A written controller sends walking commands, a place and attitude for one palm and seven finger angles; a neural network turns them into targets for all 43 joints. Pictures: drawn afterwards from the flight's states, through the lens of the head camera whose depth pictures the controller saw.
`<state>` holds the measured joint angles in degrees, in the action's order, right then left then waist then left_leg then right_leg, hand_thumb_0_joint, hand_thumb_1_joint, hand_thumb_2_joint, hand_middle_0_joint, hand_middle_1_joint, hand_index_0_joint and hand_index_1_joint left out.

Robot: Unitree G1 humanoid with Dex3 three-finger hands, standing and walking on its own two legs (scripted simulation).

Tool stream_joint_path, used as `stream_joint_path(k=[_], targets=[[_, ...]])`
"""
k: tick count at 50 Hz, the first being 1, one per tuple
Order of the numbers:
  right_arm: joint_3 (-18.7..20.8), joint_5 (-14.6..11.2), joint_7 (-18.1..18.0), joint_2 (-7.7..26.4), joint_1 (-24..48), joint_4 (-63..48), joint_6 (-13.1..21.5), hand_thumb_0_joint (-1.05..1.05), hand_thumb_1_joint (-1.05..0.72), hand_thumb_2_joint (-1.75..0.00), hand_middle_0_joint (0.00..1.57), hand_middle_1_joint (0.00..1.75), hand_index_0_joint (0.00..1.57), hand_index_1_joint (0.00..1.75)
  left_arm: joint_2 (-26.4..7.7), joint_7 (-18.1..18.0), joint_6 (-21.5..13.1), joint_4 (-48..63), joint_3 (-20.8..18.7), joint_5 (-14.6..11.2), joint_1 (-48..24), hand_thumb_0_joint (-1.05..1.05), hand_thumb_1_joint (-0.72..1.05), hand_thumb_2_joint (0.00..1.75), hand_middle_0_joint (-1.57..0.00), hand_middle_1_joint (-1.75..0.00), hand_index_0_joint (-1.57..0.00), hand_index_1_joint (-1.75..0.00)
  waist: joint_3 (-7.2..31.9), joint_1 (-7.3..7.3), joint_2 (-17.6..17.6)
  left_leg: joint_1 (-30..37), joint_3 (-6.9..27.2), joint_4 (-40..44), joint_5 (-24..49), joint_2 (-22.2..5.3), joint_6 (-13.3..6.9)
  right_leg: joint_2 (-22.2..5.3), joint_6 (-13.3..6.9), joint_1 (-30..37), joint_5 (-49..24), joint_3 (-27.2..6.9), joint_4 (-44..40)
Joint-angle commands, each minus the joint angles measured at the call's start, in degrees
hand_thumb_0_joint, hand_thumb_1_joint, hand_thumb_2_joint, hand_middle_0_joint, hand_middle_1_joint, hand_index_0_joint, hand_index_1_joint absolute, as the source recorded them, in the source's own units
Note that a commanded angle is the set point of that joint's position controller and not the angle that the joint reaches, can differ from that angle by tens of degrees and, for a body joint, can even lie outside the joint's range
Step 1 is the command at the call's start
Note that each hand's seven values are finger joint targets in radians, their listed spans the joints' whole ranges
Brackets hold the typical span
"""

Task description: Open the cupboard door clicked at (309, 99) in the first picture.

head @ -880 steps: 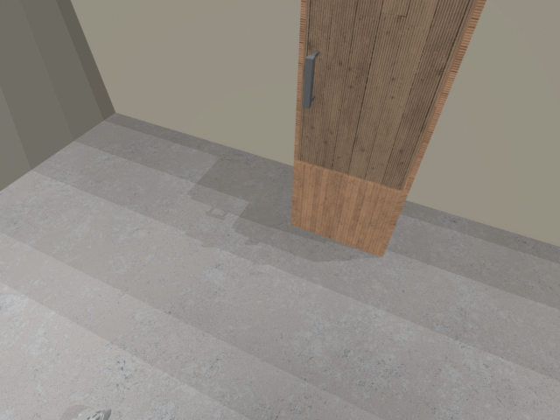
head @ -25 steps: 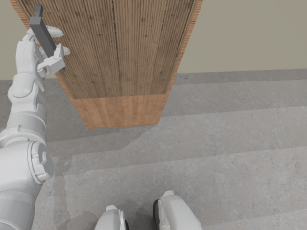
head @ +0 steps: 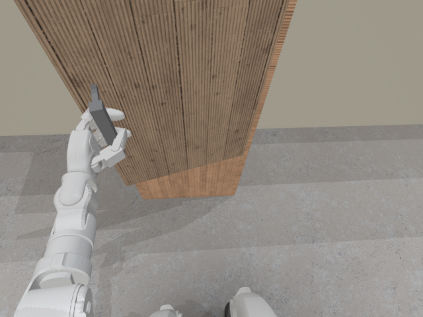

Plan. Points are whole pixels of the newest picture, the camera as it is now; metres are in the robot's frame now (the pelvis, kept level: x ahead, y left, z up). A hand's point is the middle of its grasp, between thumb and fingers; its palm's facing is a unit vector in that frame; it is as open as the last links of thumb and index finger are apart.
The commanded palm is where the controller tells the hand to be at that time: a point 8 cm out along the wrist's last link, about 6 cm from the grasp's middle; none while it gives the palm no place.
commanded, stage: pull the door open along its arc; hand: left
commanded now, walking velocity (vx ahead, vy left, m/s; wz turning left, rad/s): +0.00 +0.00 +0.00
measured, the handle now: (108, 124) +0.48 +0.18 +0.05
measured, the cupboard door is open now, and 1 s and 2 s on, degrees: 14 46 46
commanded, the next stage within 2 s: open thumb and fingers to let go in 0.62 s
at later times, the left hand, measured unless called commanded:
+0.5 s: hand (163, 195) +0.32 +0.07 +0.05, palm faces +0.42 -0.91 +0.00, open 5.9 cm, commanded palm +0.25 +0.10 +0.05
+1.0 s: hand (188, 213) +0.29 +0.03 +0.05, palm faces +0.40 -0.91 -0.04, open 7.7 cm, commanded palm +0.24 +0.07 +0.05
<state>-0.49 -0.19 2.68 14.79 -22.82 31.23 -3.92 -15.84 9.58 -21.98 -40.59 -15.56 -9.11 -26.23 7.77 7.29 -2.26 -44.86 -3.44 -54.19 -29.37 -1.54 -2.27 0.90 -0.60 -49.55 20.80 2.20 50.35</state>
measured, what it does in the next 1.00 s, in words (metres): shifts its weight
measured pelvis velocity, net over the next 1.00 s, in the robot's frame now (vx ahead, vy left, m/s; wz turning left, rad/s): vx -0.02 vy -0.06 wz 0.10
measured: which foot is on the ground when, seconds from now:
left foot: down 0.00-1.00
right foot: down 0.00-1.00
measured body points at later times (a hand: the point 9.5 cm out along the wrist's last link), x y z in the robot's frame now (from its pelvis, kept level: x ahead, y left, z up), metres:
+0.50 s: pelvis +0.00 -0.04 +0.00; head +0.06 -0.05 +0.44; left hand +0.30 +0.12 +0.05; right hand +0.17 -0.24 -0.11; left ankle -0.04 +0.09 -0.68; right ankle +0.02 -0.12 -0.68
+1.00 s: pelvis -0.02 -0.06 +0.00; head +0.03 -0.08 +0.44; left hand +0.26 +0.07 +0.06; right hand +0.18 -0.26 -0.11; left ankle -0.04 +0.09 -0.68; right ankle +0.02 -0.12 -0.68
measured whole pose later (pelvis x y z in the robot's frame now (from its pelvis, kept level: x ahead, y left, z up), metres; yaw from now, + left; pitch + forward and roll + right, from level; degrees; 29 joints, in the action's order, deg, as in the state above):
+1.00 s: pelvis -0.02 -0.06 +0.00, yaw +6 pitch +12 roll +2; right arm 0.2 4.1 0.5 11.1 -9.5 33.3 2.4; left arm 6.3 -32.6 -16.0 -13.8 12.6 4.7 0.0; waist 7.6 0.2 -2.4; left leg -39.1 1.4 -54.7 -27.8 0.0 2.2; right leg -1.2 -5.0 -44.2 24.2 6.8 55.8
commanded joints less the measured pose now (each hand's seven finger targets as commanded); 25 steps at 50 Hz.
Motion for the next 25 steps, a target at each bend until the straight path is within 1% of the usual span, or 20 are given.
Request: stream_joint_path(k=[1,2,4,5,6,7,8,9,10,12,13,14,15,17,18,21,22,23,24,25], targets=[[3.7,0.2,-0.2,6.6,-0.6,-5.6,3.0,0.0,-0.9,-0.9,0.2,0.3,0.2,0.3,-7.1,-10.6,-5.7,20.2,-5.4,-1.9,-3.4,0.0,0.9,0.9,-0.4,-1.35,-0.4,-1.35,21.4,-6.43,0.3,5.5,2.6,6.9,30.0,1.3,2.3,0.6,-1.2,24.5,-25.9,0.1,-1.4],[3.8,0.4,-0.1,6.3,-0.2,-5.4,3.3,0.0,-0.9,-0.9,0.2,0.3,0.2,0.3,-5.5,-12.8,-5.7,20.7,-4.1,-0.5,-1.5,0.0,0.9,0.9,-0.4,-1.35,-0.4,-1.35,20.8,-6.39,0.2,5.6,2.4,6.8,29.6,1.3,2.5,0.5,-1.2,24.2,-25.8,0.1,-1.0],[3.8,1.2,0.1,5.5,1.6,-5.7,3.8,0.0,-0.9,-0.9,0.2,0.3,0.2,0.3,-1.9,-18.0,-6.3,25.4,-1.7,1.4,-0.2,0.0,0.9,0.9,-0.4,-1.35,-0.4,-1.35,21.8,-6.97,0.1,6.4,2.1,6.4,28.8,1.5,2.7,0.1,-1.3,24.3,-25.3,0.1,-0.6],[3.8,1.5,0.0,5.2,2.3,-6.2,3.8,0.0,-0.9,-0.9,0.2,0.3,0.2,0.3,0.0,-20.9,-6.2,26.6,-0.5,2.4,0.8,0.0,0.9,0.9,-0.4,-1.35,-0.4,-1.35,21.5,-7.08,1.9,6.5,2.5,6.3,28.8,1.5,2.7,0.2,-1.4,24.5,-25.1,0.4,-0.5],[3.7,1.8,0.0,4.9,3.1,-5.8,3.9,0.0,-0.9,-0.9,0.2,0.3,0.2,0.3,2.1,-23.1,-6.0,26.4,1.4,3.8,2.0,0.0,0.9,0.9,-0.4,-1.35,-0.4,-1.35,20.4,-6.93,1.1,6.7,2.6,6.4,27.9,1.4,3.0,0.0,-1.3,23.5,-24.0,0.4,-0.4],[3.6,2.0,0.0,4.8,3.7,-5.7,3.9,0.0,-0.9,-0.9,0.2,0.3,0.2,0.3,3.8,-24.5,-5.8,26.2,3.4,5.0,2.6,0.0,0.9,0.9,-0.4,-1.35,-0.4,-1.35,19.1,-6.62,2.3,6.3,2.5,6.4,26.1,1.6,2.9,-0.2,-1.3,23.1,-23.1,0.5,-0.6],[3.6,2.3,-0.2,4.6,4.6,-5.7,4.0,0.0,-0.9,-0.9,0.2,0.3,0.2,0.3,4.7,-26.6,-5.9,27.8,3.8,5.7,1.4,0.0,0.9,0.9,-0.4,-1.35,-0.4,-1.35,19.4,-6.63,3.0,6.2,2.5,6.3,25.0,1.7,2.8,-0.4,-1.2,23.5,-22.8,0.3,-0.7],[3.6,2.6,-0.4,4.2,5.5,-5.9,4.0,0.0,-0.9,-0.9,0.2,0.3,0.2,0.3,6.3,-28.7,-5.8,28.6,4.9,6.5,2.1,0.0,0.9,0.9,-0.4,-1.35,-0.4,-1.35,20.3,-6.97,4.0,5.9,2.4,6.1,23.8,1.9,2.6,-0.5,-1.2,24.5,-22.4,-0.1,-0.9],[3.6,2.9,-0.7,4.0,6.3,-6.0,4.2,0.0,-0.9,-0.9,0.2,0.3,0.2,0.3,7.7,-30.5,-5.7,29.6,6.4,7.5,1.5,0.0,0.9,0.9,-0.4,-1.35,-0.4,-1.35,20.2,-6.31,5.4,5.9,2.6,5.9,23.3,1.9,2.4,-0.5,-1.2,24.4,-22.2,-0.1,-1.1],[3.3,3.2,-0.9,3.2,7.7,-5.7,4.4,0.0,-0.9,-0.9,0.2,0.3,0.2,0.3,11.4,-33.6,-5.2,30.4,9.9,9.5,3.3,0.0,0.9,0.9,-0.4,-1.35,-0.4,-1.35,19.7,-6.92,2.7,6.9,2.6,6.2,22.7,2.1,2.7,-0.8,-1.3,23.6,-21.1,0.0,-1.0],[3.3,3.4,-1.0,3.2,8.2,-5.6,4.5,0.0,-0.9,-0.9,0.2,0.3,0.2,0.3,12.4,-34.3,-4.9,30.5,11.5,10.4,3.9,0.0,0.9,0.9,-0.4,-1.35,-0.4,-1.35,19.3,-6.58,3.6,7.0,2.6,6.1,22.2,2.1,2.6,-0.9,-1.2,23.7,-21.0,-0.1,-1.4],[3.2,3.6,-1.1,2.9,8.8,-5.7,4.6,0.0,-0.9,-0.9,0.2,0.3,0.2,0.3,13.6,-35.3,-4.7,31.5,12.5,10.7,4.0,0.0,0.9,0.9,-0.4,-1.35,-0.4,-1.35,19.5,-6.67,3.9,7.0,2.6,6.0,21.8,2.2,2.5,-1.0,-1.2,24.1,-20.9,-0.2,-1.6],[3.3,3.7,-1.3,2.8,9.2,-5.8,4.7,0.0,-0.9,-0.9,0.2,0.3,0.2,0.3,14.6,-36.4,-4.3,31.5,13.7,11.4,4.3,0.0,0.9,0.9,-0.4,-1.35,-0.4,-1.35,19.6,-6.04,6.3,6.8,2.7,5.8,21.1,2.3,2.2,-1.0,-1.0,24.5,-20.7,-0.4,-2.2],[3.1,3.9,-1.4,2.2,10.6,-5.6,4.9,0.0,-0.9,-0.9,0.2,0.3,0.2,0.3,16.8,-38.6,-3.7,32.3,15.6,12.2,4.6,0.0,0.9,0.9,-0.4,-1.35,-0.4,-1.35,18.4,-6.41,4.7,6.5,2.7,6.1,19.4,2.5,2.3,-1.4,-1.0,24.3,-19.0,-0.7,-2.6],[3.0,4.1,-1.5,2.0,11.0,-5.5,5.1,0.0,-0.9,-0.9,0.2,0.3,0.2,0.3,17.8,-39.4,-3.6,33.1,16.9,12.9,5.0,0.0,0.9,0.9,-0.4,-1.35,-0.4,-1.35,18.6,-6.2,5.3,6.8,2.7,6.1,19.3,2.5,2.2,-1.4,-1.0,24.5,-18.9,-0.7,-2.7],[3.0,4.3,-1.4,1.6,11.7,-5.9,5.5,0.0,-0.9,-0.9,0.2,0.3,0.2,0.3,20.9,-40.2,-2.7,35.4,21.4,14.3,9.6,0.0,0.9,0.9,-0.4,-1.35,-0.4,-1.35,19.2,-6.34,5.0,7.6,2.6,6.0,20.2,2.5,2.1,-1.6,-1.1,25.6,-20.5,-1.0,-2.9],[3.1,4.3,-1.4,1.4,11.9,-5.9,5.7,0.0,-0.9,-0.9,0.2,0.3,0.2,0.3,21.7,-40.3,-2.4,36.1,22.5,14.6,10.7,0.0,0.9,0.9,-0.4,-1.35,-0.4,-1.35,18.9,-6.14,6.3,7.5,2.6,5.8,20.2,2.5,2.1,-1.8,-1.0,26.1,-21.3,-1.1,-3.2],[3.1,4.4,-1.3,1.3,12.2,-6.1,5.9,0.0,-0.9,-0.9,0.2,0.3,0.2,0.3,22.7,-40.4,-2.2,37.1,23.9,14.8,12.6,0.0,0.9,0.9,-0.4,-1.35,-0.4,-1.35,18.7,-6.15,6.9,7.5,2.5,5.8,19.8,2.6,2.0,-2.0,-0.8,26.6,-21.3,-1.4,-3.6],[3.0,4.3,-1.3,1.1,12.5,-6.3,6.1,0.0,-0.9,-0.9,0.2,0.3,0.2,0.3,23.5,-40.4,-1.9,38.5,25.1,15.0,13.8,0.0,0.9,0.9,-0.4,-1.35,-0.4,-1.35,18.4,-6.26,6.4,7.4,2.6,5.9,19.5,2.7,2.1,-2.1,-0.8,26.9,-21.5,-1.6,-3.8],[3.1,4.3,-1.3,1.1,12.8,-6.6,6.3,0.0,-0.9,-0.9,0.2,0.3,0.2,0.3,24.0,-40.5,-1.7,39.7,26.4,15.4,15.6,0.0,0.9,0.9,-0.4,-1.35,-0.4,-1.35,18.3,-6.11,7.4,7.5,2.9,5.9,19.7,2.6,2.0,-2.2,-0.9,27.2,-21.9,-1.8,-4.0]])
